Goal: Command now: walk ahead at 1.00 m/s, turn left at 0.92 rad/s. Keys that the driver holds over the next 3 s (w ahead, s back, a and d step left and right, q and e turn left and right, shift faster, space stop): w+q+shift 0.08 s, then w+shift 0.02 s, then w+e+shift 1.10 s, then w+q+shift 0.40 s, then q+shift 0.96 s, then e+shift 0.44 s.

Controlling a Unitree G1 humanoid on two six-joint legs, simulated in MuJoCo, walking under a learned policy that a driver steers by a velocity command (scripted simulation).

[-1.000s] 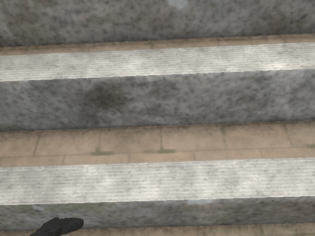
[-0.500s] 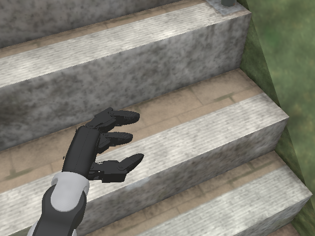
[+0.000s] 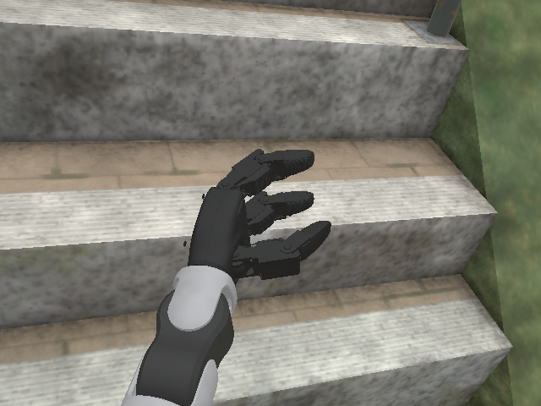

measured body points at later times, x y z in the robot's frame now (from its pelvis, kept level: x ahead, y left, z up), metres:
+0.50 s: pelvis -0.10 +0.13 -0.05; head -0.12 +0.16 +0.39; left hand -0.04 +0.37 -0.18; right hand +0.10 -0.02 -0.12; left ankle -0.09 +0.21 -0.75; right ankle -0.12 +0.00 -0.56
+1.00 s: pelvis -0.19 +0.23 -0.20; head -0.18 +0.21 +0.25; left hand -0.05 +0.46 -0.31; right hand +0.06 +0.00 -0.22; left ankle -0.20 +0.39 -0.91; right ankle -0.22 +0.14 -0.91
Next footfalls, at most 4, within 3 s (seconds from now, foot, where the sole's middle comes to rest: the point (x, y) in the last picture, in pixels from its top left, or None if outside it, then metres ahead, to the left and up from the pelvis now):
0.08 right None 0.00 -0.09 -0.76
0.34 left None -0.04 0.22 -0.77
0.72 right None -0.18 0.13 -0.95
1.00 left None -0.17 0.39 -0.95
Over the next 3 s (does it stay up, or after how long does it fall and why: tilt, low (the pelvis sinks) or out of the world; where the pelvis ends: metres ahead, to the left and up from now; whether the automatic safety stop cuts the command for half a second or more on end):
stays up -0.30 -0.15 -0.19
